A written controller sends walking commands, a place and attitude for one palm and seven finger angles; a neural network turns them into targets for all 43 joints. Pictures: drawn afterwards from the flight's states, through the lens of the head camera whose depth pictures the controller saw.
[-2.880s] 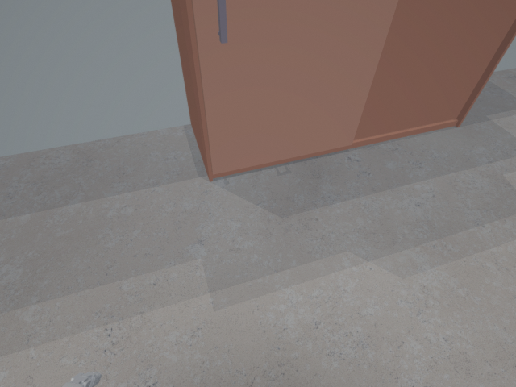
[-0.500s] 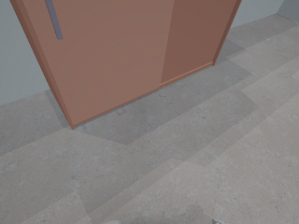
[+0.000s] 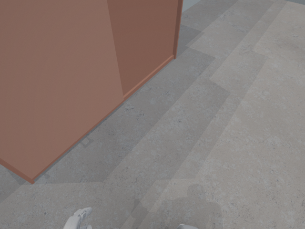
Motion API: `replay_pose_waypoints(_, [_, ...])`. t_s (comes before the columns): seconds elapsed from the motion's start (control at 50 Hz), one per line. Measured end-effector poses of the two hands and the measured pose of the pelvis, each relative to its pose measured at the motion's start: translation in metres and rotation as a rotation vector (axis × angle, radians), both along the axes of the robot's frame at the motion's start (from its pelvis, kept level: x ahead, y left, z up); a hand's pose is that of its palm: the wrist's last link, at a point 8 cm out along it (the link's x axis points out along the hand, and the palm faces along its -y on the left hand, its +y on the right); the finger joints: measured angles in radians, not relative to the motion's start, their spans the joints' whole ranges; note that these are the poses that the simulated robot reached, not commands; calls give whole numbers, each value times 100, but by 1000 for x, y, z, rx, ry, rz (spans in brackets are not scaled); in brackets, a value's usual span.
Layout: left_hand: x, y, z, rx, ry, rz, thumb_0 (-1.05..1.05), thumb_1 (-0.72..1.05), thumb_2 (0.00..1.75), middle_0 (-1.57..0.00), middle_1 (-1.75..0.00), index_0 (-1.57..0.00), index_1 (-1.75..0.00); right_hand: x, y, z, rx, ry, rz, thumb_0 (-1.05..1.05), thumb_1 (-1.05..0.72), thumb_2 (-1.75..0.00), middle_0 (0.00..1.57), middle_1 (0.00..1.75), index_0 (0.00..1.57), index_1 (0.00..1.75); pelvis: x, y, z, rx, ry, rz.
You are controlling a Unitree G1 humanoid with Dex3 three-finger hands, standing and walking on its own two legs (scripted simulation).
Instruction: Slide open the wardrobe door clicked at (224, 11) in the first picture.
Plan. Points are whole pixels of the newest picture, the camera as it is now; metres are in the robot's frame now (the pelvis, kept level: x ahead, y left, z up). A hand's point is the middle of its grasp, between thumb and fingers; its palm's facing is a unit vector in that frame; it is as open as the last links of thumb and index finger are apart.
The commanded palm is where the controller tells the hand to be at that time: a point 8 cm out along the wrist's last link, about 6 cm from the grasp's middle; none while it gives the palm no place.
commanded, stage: walk to a spot facing it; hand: left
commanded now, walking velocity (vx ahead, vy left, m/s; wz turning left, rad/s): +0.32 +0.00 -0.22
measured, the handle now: out of the picture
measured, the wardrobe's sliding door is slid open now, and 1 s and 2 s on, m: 0.00 0.00 0.00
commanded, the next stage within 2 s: turn to face it in 0.16 s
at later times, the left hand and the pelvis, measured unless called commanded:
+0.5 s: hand (76, 202) +0.22 +0.25 -0.16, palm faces -0.01 -0.99 -0.15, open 7.4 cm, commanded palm none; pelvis +0.18 +0.07 +0.02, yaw -4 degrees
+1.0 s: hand (83, 183) +0.27 +0.23 -0.13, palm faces +0.26 -0.93 -0.26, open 7.4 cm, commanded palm none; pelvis +0.20 +0.02 +0.02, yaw +15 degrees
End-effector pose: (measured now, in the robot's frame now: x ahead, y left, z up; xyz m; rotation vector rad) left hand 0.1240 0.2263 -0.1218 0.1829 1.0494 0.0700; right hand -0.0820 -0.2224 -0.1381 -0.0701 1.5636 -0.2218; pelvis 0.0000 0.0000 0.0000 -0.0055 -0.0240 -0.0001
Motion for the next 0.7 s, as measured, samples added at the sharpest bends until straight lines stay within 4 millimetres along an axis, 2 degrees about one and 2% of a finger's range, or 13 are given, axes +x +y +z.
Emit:
replay_pose_waypoints(0.06, [-4, 2, 2, 8, 71, 24, 0, 92, 90, -20, -30, -20, -30, 63, -2, 5, -15, -116, 11, 1, -91, -90, 20, 30, 20, 30, 24, 2, 9, -6, 5, -22])
replay_pose_waypoints(0.2, [-3, 38, 1, 39, 203, 63, -1, 93, 90, -20, -30, -20, -30, 209, 7, 23, -41, -373, 68, 1, -92, -90, 20, 30, 20, 30, 80, 19, 16, -18, 15, -58])
replay_pose_waypoints(0.28, [4, 59, -14, 15, 267, 94, 0, 92, 90, -20, -30, -20, -30, 277, 21, 30, -76, -462, 113, 0, -92, -90, 20, 30, 20, 30, 117, 39, 9, -35, 6, -83])
replay_pose_waypoints(0.32, [12, 69, -25, 5, 302, 97, 0, 92, 90, -20, -30, -20, -30, 301, 28, 30, -105, -501, 124, 0, -91, -90, 20, 30, 20, 30, 134, 50, 1, -33, 0, -99])
replay_pose_waypoints(0.36, [25, 75, -28, 7, 328, 81, 0, 91, 90, -20, -30, -20, -30, 313, 35, 33, -116, -509, 120, 0, -91, -90, 20, 30, 20, 30, 147, 56, 2, -28, -7, -115])
replay_pose_waypoints(0.4, [43, 77, -25, 3, 329, 64, 1, 91, 90, -20, -30, -20, -30, 313, 42, 36, -118, -484, 105, 0, -91, -90, 20, 30, 20, 30, 159, 61, 7, -29, -6, -111])
replay_pose_waypoints(0.46, [74, 76, -17, -14, 287, 60, 1, 91, 90, -19, -30, -20, -30, 304, 54, 36, -104, -401, 87, 0, -92, -89, 20, 30, 20, 30, 173, 67, 16, -26, 4, -88])
replay_pose_waypoints(0.56, [120, 67, -7, -33, 204, 80, 1, 91, 90, -19, -30, -20, -30, 285, 57, 32, -86, -257, 77, -1, -94, -89, 20, 30, 20, 30, 190, 71, 22, -20, 22, -36])
replay_pose_waypoints(0.7, [166, 56, 5, -10, 116, 109, 1, 91, 90, -20, -30, -20, -30, 270, 52, 19, -30, -147, 72, 0, -92, -89, 20, 30, 20, 30, 201, 57, 20, -5, 25, 39])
